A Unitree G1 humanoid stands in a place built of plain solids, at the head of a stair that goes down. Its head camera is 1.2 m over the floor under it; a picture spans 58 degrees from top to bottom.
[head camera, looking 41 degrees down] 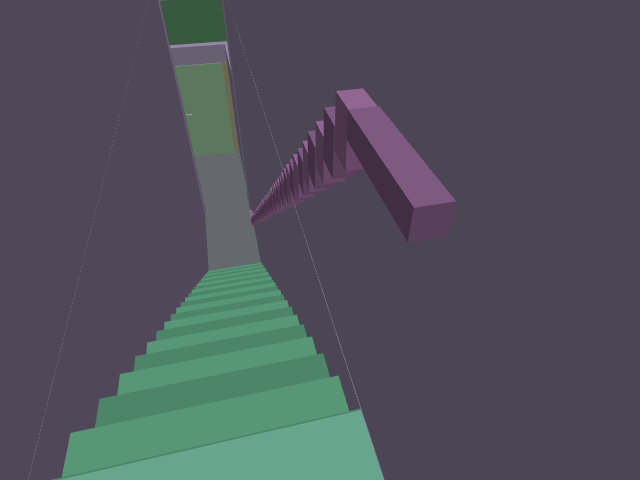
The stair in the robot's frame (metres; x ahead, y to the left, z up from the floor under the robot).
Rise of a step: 0.18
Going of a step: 0.22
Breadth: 0.99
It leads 13 degrees to the left of straight ahead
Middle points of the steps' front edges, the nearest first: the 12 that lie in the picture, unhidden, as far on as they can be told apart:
0.53 0.32 0.00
0.75 0.37 -0.18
0.97 0.42 -0.36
1.19 0.47 -0.54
1.40 0.52 -0.73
1.62 0.58 -0.91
1.84 0.63 -1.09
2.06 0.68 -1.28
2.28 0.73 -1.46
2.50 0.79 -1.64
2.72 0.84 -1.82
2.93 0.89 -2.01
